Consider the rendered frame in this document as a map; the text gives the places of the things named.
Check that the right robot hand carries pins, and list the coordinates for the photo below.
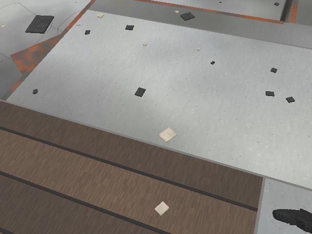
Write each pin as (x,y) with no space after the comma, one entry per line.
(301,218)

